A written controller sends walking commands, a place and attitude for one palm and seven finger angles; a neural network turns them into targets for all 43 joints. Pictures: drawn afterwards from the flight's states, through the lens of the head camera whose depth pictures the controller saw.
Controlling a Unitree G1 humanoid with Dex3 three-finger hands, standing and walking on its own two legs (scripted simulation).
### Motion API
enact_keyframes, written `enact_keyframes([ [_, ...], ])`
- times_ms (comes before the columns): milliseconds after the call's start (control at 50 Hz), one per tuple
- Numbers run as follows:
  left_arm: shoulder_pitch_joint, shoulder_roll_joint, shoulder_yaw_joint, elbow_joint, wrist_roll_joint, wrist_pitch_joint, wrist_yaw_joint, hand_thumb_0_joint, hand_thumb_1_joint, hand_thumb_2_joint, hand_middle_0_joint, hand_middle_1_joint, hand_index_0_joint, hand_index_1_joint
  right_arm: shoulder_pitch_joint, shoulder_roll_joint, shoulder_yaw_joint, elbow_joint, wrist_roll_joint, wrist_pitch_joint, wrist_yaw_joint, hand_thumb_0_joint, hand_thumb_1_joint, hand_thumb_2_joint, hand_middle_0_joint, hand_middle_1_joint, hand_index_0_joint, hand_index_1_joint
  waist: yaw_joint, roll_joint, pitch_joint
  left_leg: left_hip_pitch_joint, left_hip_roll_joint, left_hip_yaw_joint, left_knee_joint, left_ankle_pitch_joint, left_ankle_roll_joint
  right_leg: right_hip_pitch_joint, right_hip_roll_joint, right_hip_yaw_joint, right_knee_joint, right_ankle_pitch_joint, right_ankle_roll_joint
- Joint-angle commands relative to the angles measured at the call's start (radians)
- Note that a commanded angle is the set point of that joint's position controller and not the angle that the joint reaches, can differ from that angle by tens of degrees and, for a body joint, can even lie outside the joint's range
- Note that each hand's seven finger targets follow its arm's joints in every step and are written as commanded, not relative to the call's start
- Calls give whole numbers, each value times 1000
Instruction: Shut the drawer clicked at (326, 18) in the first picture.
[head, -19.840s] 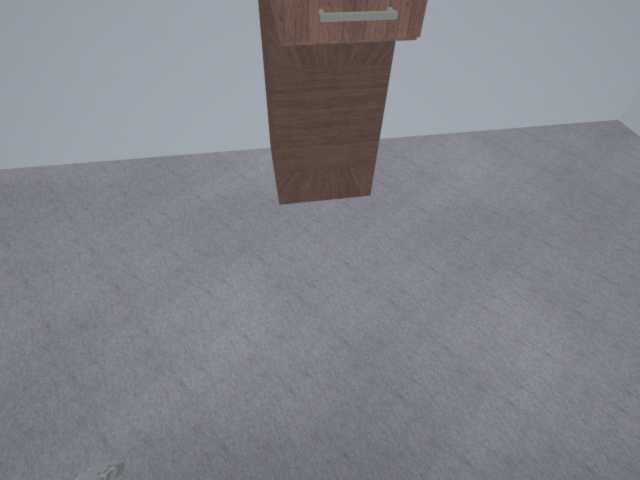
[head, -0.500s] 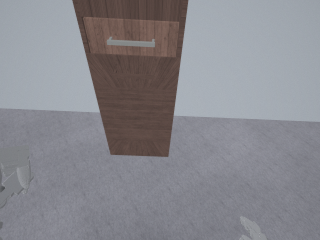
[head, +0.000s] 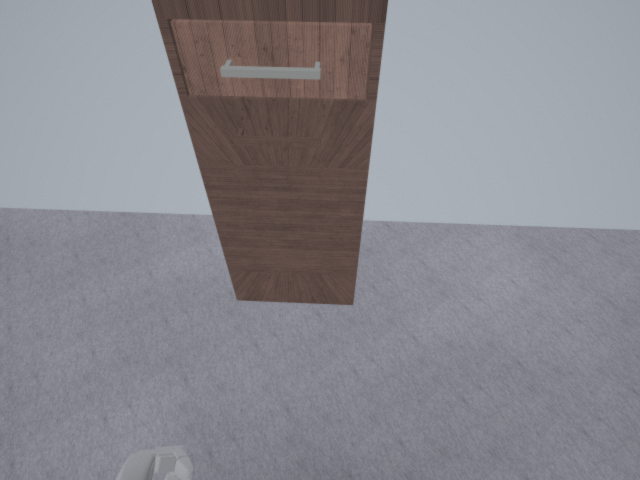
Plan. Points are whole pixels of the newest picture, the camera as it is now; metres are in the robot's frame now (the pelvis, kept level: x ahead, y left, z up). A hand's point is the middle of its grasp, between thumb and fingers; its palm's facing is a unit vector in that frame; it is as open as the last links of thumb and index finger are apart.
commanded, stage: let the arm hang, fingers relaxed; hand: left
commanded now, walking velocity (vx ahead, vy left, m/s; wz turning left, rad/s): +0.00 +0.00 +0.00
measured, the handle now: (272, 68) +0.83 +0.12 +0.14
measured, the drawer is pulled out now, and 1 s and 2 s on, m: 0.00 0.00 0.00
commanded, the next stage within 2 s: look to check the result in 0.88 s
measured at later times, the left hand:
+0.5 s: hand out of the picture -0.03 +0.18 -0.16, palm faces +0.01 -0.98 -0.19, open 6.6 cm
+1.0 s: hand out of the picture -0.03 +0.18 -0.16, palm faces +0.01 -0.98 -0.18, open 7.3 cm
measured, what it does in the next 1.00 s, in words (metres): stands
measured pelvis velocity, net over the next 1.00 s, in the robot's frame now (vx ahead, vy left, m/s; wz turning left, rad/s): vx -0.01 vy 0.02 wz -0.04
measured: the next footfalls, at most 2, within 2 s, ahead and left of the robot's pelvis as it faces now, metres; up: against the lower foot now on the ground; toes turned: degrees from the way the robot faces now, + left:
none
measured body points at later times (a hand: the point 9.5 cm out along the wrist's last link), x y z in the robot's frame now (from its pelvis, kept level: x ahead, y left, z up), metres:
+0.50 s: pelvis -0.01 +0.02 +0.02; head +0.00 +0.01 +0.47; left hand -0.03 +0.23 -0.14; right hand -0.04 -0.18 -0.15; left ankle +0.01 +0.13 -0.72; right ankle +0.00 -0.09 -0.72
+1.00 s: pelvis -0.01 +0.02 +0.02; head +0.00 +0.02 +0.47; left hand -0.03 +0.23 -0.14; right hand -0.07 -0.17 -0.15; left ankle +0.01 +0.13 -0.72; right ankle +0.00 -0.09 -0.72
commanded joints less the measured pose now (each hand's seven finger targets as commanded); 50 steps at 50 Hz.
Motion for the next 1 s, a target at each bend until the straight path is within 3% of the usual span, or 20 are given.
enact_keyframes([
  [0,2,124,8,110,-20,-47,-3,0,900,900,-920,-1080,-920,-1080,19,-99,-6,4,-1,-18,-28,0,-900,-900,200,300,200,300,27,167,-7,3,109,-104,-209,313,63,87,-50,96,-178,199,-1],
  [40,45,100,14,201,-21,-55,2,0,900,900,-840,-993,-840,-993,26,-75,-8,38,0,-12,-39,0,-900,-900,200,300,200,300,42,137,-24,20,97,-81,-202,259,50,121,-63,116,-238,247,-17],
  [100,36,103,1,293,-26,-61,0,0,900,900,-720,-863,-720,-863,69,-57,-6,91,7,-11,-45,0,-900,-900,200,300,200,300,27,131,-63,71,84,-54,-206,229,37,151,-86,130,-272,310,-30],
  [140,38,104,-7,338,-26,-64,1,0,900,900,-640,-777,-640,-777,89,-56,-8,116,12,-10,-47,0,-900,-900,200,300,200,300,23,75,-62,105,89,-52,-213,253,36,143,-87,127,-285,334,-30],
  [200,48,87,-20,399,-28,-64,3,0,900,900,-520,-647,-520,-647,110,-50,-6,161,15,-6,-49,0,-900,-900,200,300,200,300,20,17,-15,112,92,-50,-242,209,38,115,-87,123,-318,283,-26],
  [300,73,66,-29,466,-28,-61,9,0,900,900,-320,-430,-320,-430,144,-31,-2,215,15,-3,-48,0,-900,-900,200,300,200,300,22,-4,61,90,88,-54,-285,117,43,71,-79,129,-356,130,-24],
  [360,87,52,-28,490,-27,-63,13,0,900,900,-200,-300,-200,-300,167,-17,0,239,14,-6,-48,0,-900,-900,200,300,200,300,20,-12,58,94,88,-53,-293,114,45,69,-78,128,-356,116,-23],
  [460,101,27,-25,511,-26,-61,17,0,900,900,-200,-300,-200,-300,183,7,-3,263,13,-6,-49,0,-900,-900,200,300,200,300,22,0,102,65,83,-55,-308,54,46,38,-74,131,-355,67,-22],
  [560,112,6,-19,512,-25,-64,20,0,900,900,-200,-300,-200,-300,204,28,-5,273,12,-12,-51,0,-900,-900,200,300,200,300,24,8,88,52,83,-53,-308,64,47,53,-71,129,-340,98,-20],
  [720,112,-13,-14,509,-23,-59,21,0,900,900,-200,-300,-200,-300,228,37,-10,273,9,-10,-53,0,-900,-900,200,300,200,300,22,35,130,6,86,-72,-336,-24,51,23,-58,124,-326,60,-18],
  [920,122,-16,-14,510,-25,-66,22,0,900,900,-200,-300,-200,-300,235,39,-10,271,12,-14,-53,0,-900,-900,200,300,200,300,19,4,72,49,84,-63,-310,51,51,44,-69,126,-321,106,-17],
  [980,116,-16,-15,511,-25,-65,23,0,900,900,-200,-300,-200,-300,232,40,-8,276,11,-12,-53,0,-900,-900,200,300,200,300,16,20,99,45,87,-66,-316,52,49,28,-65,125,-319,108,-17],
])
